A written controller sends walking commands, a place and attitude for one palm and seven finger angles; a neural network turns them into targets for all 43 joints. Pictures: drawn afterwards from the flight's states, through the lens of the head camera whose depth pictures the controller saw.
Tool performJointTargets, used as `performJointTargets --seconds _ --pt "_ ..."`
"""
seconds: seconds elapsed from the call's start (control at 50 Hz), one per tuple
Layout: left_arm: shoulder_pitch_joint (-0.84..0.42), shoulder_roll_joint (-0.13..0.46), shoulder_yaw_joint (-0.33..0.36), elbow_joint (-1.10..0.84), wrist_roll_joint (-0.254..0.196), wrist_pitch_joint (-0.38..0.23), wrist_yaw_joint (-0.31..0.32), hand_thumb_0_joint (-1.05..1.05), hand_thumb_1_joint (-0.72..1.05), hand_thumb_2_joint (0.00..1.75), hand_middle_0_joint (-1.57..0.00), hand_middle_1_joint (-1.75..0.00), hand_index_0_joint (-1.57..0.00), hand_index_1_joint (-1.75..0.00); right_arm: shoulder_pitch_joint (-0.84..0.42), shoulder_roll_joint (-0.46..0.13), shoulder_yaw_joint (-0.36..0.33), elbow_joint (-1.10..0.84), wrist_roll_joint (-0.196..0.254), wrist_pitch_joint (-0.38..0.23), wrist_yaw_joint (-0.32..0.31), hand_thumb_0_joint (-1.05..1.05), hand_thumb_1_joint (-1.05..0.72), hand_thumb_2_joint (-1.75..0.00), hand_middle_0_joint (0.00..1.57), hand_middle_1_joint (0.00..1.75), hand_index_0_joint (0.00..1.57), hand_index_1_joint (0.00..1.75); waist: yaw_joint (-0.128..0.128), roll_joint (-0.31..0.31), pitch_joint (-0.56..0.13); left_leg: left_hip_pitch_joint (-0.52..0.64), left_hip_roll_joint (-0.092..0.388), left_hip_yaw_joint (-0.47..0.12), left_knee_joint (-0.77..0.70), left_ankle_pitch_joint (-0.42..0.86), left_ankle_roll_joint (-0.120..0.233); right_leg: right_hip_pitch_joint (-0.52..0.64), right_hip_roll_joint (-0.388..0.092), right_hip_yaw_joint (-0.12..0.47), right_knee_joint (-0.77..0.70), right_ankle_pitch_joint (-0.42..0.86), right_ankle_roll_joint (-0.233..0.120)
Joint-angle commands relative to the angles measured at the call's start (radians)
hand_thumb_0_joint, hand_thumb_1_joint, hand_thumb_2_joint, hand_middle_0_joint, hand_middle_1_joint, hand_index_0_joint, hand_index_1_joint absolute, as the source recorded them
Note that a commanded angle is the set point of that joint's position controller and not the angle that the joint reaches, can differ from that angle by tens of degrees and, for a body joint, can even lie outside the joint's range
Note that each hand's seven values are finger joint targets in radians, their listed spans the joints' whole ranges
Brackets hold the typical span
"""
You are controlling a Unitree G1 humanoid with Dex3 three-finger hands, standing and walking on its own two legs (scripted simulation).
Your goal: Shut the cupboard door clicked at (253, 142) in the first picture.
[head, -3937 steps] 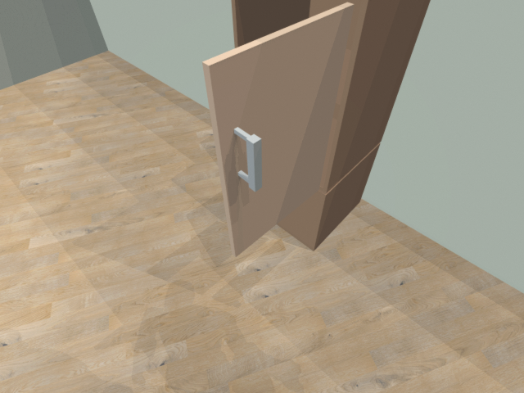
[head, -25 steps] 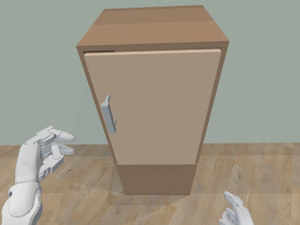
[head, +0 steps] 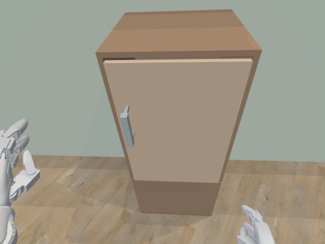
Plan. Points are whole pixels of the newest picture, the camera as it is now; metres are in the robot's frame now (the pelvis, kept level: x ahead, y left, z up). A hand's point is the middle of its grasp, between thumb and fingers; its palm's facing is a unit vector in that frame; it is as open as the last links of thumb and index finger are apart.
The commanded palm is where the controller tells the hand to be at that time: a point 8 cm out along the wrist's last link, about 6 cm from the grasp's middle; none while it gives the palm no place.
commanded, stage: draw the hand back to the body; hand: left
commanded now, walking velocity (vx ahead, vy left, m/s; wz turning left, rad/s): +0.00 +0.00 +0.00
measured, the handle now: (128, 126) +0.45 +0.18 +0.04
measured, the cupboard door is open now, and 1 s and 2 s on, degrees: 0 0 0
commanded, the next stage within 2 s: step back with the hand held close in 0.20 s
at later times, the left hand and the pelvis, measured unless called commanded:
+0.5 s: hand (41, 169) +0.20 +0.27 +0.16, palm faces +0.44 -0.78 -0.45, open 7.4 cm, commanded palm +0.14 +0.30 +0.18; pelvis +0.00 +0.00 +0.00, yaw +0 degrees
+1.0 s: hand (5, 204) +0.13 +0.30 +0.15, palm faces +0.45 -0.78 -0.45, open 7.4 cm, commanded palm +0.07 +0.32 +0.18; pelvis -0.07 +0.02 -0.01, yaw +0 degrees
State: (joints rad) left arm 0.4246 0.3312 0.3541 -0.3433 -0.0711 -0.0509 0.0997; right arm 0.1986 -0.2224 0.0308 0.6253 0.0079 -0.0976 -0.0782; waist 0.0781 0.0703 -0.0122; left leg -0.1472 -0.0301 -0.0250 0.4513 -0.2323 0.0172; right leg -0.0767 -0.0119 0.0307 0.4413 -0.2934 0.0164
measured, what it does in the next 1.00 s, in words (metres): shifts its weight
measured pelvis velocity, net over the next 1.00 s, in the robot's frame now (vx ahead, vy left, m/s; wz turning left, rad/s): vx -0.07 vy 0.02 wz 0.01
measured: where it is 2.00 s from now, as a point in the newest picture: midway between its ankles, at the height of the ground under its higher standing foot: outside the picture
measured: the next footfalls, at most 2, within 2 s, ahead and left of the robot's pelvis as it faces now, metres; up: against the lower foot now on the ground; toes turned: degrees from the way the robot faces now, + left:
right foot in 1.64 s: -0.24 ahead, -0.12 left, +0.00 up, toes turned -1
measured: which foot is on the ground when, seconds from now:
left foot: down 0.00-1.00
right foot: down 0.00-1.00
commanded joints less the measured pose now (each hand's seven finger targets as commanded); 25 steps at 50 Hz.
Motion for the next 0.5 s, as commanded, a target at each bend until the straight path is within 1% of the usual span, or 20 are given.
performJointTargets --seconds 0.0,0.02,0.04,0.06,0.1,0.12,0.14,0.16,0.18,0.22,0.24,0.26,0.3,0.32,0.34,0.36,0.38,0.42,0.44,0.48 --pt "-0.119 0.199 0.094 -0.236 0.006 -0.070 0.019 0.00 0.90 0.90 -0.20 -0.30 -0.20 -0.30 -0.149 -0.094 -0.035 -0.163 0.002 -0.056 -0.015 0.00 -0.90 -0.90 0.20 0.30 0.20 0.30 -0.011 -0.008 -0.057 0.062 0.037 0.016 -0.072 0.161 0.011 -0.071 0.008 -0.058 -0.072 0.177 -0.029" --pt "-0.116 0.213 0.110 -0.246 0.007 -0.073 0.022 0.00 0.90 0.90 -0.20 -0.30 -0.20 -0.30 -0.148 -0.095 -0.035 -0.162 0.001 -0.058 -0.014 0.00 -0.90 -0.90 0.20 0.30 0.20 0.30 -0.007 0.005 -0.074 0.063 0.036 0.014 -0.075 0.168 0.009 -0.061 0.008 -0.059 -0.069 0.183 -0.030" --pt "-0.101 0.235 0.131 -0.235 0.005 -0.070 0.022 0.00 0.90 0.90 -0.20 -0.30 -0.20 -0.30 -0.152 -0.099 -0.035 -0.160 0.000 -0.061 -0.016 0.00 -0.90 -0.90 0.20 0.30 0.20 0.30 -0.001 -0.010 -0.057 0.060 0.037 0.016 -0.070 0.178 0.011 -0.066 0.010 -0.058 -0.078 0.200 -0.029" --pt "-0.103 0.211 0.110 -0.235 0.002 -0.069 0.021 0.00 0.90 0.90 -0.20 -0.30 -0.20 -0.30 -0.153 -0.090 -0.033 -0.161 0.000 -0.058 -0.016 0.00 -0.90 -0.90 0.20 0.30 0.20 0.30 -0.006 -0.006 -0.055 0.054 0.036 0.018 -0.074 0.169 0.010 -0.060 0.005 -0.057 -0.073 0.192 -0.029" --pt "-0.102 0.208 0.111 -0.235 0.001 -0.069 0.020 0.00 0.90 0.90 -0.20 -0.30 -0.20 -0.30 -0.152 -0.088 -0.033 -0.161 0.001 -0.058 -0.016 0.00 -0.90 -0.90 0.20 0.30 0.20 0.30 -0.008 0.006 -0.041 0.054 0.036 0.021 -0.073 0.162 0.009 -0.070 0.007 -0.057 -0.080 0.184 -0.029" --pt "-0.102 0.216 0.118 -0.244 0.003 -0.072 0.021 0.00 0.90 0.90 -0.20 -0.30 -0.20 -0.30 -0.151 -0.090 -0.034 -0.161 0.002 -0.058 -0.015 0.00 -0.90 -0.90 0.20 0.30 0.20 0.30 -0.006 -0.003 -0.048 0.053 0.036 0.020 -0.072 0.169 0.008 -0.066 0.009 -0.058 -0.078 0.189 -0.029" --pt "-0.093 0.228 0.130 -0.238 0.005 -0.070 0.020 0.00 0.90 0.90 -0.20 -0.30 -0.20 -0.30 -0.155 -0.096 -0.037 -0.157 0.002 -0.061 -0.016 0.00 -0.90 -0.90 0.20 0.30 0.20 0.30 -0.003 0.015 -0.041 0.062 0.038 0.023 -0.069 0.175 0.009 -0.075 0.012 -0.055 -0.089 0.194 -0.029" --pt "-0.095 0.204 0.109 -0.237 0.001 -0.070 0.019 0.00 0.90 0.90 -0.20 -0.30 -0.20 -0.30 -0.149 -0.088 -0.034 -0.159 0.001 -0.060 -0.016 0.00 -0.90 -0.90 0.20 0.30 0.20 0.30 -0.009 0.017 -0.045 0.057 0.036 0.022 -0.074 0.170 0.008 -0.064 0.006 -0.056 -0.080 0.191 -0.029" --pt "-0.092 0.206 0.113 -0.229 0.001 -0.070 0.020 0.00 0.90 0.90 -0.20 -0.30 -0.20 -0.30 -0.151 -0.090 -0.034 -0.158 0.001 -0.060 -0.015 0.00 -0.90 -0.90 0.20 0.30 0.20 0.30 -0.008 -0.002 -0.035 0.054 0.037 0.024 -0.073 0.171 0.008 -0.072 0.009 -0.058 -0.084 0.193 -0.027" --pt "-0.090 0.202 0.108 -0.233 0.001 -0.069 0.018 0.00 0.90 0.90 -0.20 -0.30 -0.20 -0.30 -0.148 -0.091 -0.037 -0.160 0.002 -0.057 -0.013 0.00 -0.90 -0.90 0.20 0.30 0.20 0.30 -0.009 0.004 -0.040 0.061 0.038 0.027 -0.072 0.179 0.008 -0.073 0.010 -0.057 -0.082 0.198 -0.027" --pt "-0.072 0.218 0.127 -0.215 0.001 -0.067 0.018 0.00 0.90 0.90 -0.20 -0.30 -0.20 -0.30 -0.149 -0.097 -0.040 -0.158 0.000 -0.060 -0.016 0.00 -0.90 -0.90 0.20 0.30 0.20 0.30 -0.005 -0.022 -0.031 0.061 0.040 0.028 -0.068 0.181 0.010 -0.080 0.012 -0.057 -0.091 0.205 -0.024" --pt "-0.081 0.187 0.097 -0.222 -0.001 -0.067 0.015 0.00 0.90 0.90 -0.20 -0.30 -0.20 -0.30 -0.147 -0.091 -0.038 -0.160 0.002 -0.056 -0.014 0.00 -0.90 -0.90 0.20 0.30 0.20 0.30 -0.011 -0.003 -0.036 0.058 0.038 0.028 -0.073 0.178 0.009 -0.068 0.008 -0.057 -0.083 0.198 -0.026" --pt "-0.083 0.201 0.109 -0.218 -0.002 -0.070 0.017 0.00 0.90 0.90 -0.20 -0.30 -0.20 -0.30 -0.149 -0.092 -0.039 -0.161 0.001 -0.056 -0.015 0.00 -0.90 -0.90 0.20 0.30 0.20 0.30 -0.010 -0.022 -0.030 0.056 0.038 0.027 -0.075 0.157 0.011 -0.079 0.009 -0.055 -0.090 0.178 -0.024" --pt "-0.178 0.304 0.203 -0.275 0.009 -0.110 0.027 0.00 0.90 0.90 -0.20 -0.30 -0.20 -0.30 -0.143 -0.120 -0.050 -0.184 0.009 -0.032 -0.008 0.00 -0.90 -0.90 0.20 0.30 0.20 0.30 -0.048 -0.017 0.004 -0.009 0.050 0.004 -0.010 0.104 0.034 -0.150 -0.043 0.036 -0.155 0.208 -0.026" --pt "-0.161 0.322 0.224 -0.241 0.015 -0.128 0.031 0.00 0.90 0.90 -0.20 -0.30 -0.20 -0.30 -0.139 -0.111 -0.050 -0.171 0.006 -0.022 -0.011 0.00 -0.90 -0.90 0.20 0.30 0.20 0.30 -0.049 -0.049 0.009 -0.013 0.044 -0.005 0.017 0.092 0.032 -0.164 -0.071 0.057 -0.169 0.232 -0.037" --pt "-0.060 0.237 0.149 -0.183 0.010 -0.129 0.023 0.00 0.90 0.90 -0.20 -0.30 -0.20 -0.30 -0.136 -0.112 -0.055 -0.162 0.003 -0.009 -0.011 0.00 -0.90 -0.90 0.20 0.30 0.20 0.30 -0.062 -0.099 -0.002 -0.019 0.042 -0.011 0.038 0.112 0.028 -0.177 -0.084 0.049 -0.162 0.243 -0.042" --pt "-0.017 0.218 0.132 -0.180 0.011 -0.133 0.020 0.00 0.90 0.90 -0.20 -0.30 -0.20 -0.30 -0.134 -0.117 -0.062 -0.166 0.003 0.002 -0.008 0.00 -0.90 -0.90 0.20 0.30 0.20 0.30 -0.062 -0.092 -0.028 -0.014 0.048 -0.009 0.044 0.136 0.027 -0.178 -0.091 0.052 -0.152 0.262 -0.043" --pt "0.034 0.219 0.134 -0.196 0.008 -0.141 0.024 0.00 0.90 0.90 -0.20 -0.30 -0.20 -0.30 -0.125 -0.121 -0.070 -0.172 0.004 0.020 -0.006 0.00 -0.90 -0.90 0.20 0.30 0.20 0.30 -0.065 -0.057 -0.082 -0.006 0.061 -0.010 0.035 0.217 0.024 -0.152 -0.087 0.034 -0.112 0.324 -0.039" --pt "0.045 0.243 0.156 -0.213 0.009 -0.146 0.028 0.00 0.90 0.90 -0.20 -0.30 -0.20 -0.30 -0.130 -0.126 -0.074 -0.174 0.002 0.027 -0.010 0.00 -0.90 -0.90 0.20 0.30 0.20 0.30 -0.062 -0.044 -0.102 0.009 0.066 -0.006 0.025 0.267 0.023 -0.147 -0.079 0.020 -0.099 0.363 -0.031" --pt "0.046 0.246 0.155 -0.246 0.006 -0.146 0.032 0.00 0.90 0.90 -0.20 -0.30 -0.20 -0.30 -0.125 -0.127 -0.077 -0.188 0.006 0.043 -0.013 0.00 -0.90 -0.90 0.20 0.30 0.20 0.30 -0.064 -0.031 -0.145 0.008 0.082 -0.014 0.011 0.368 0.020 -0.108 -0.063 -0.003 -0.052 0.410 -0.022"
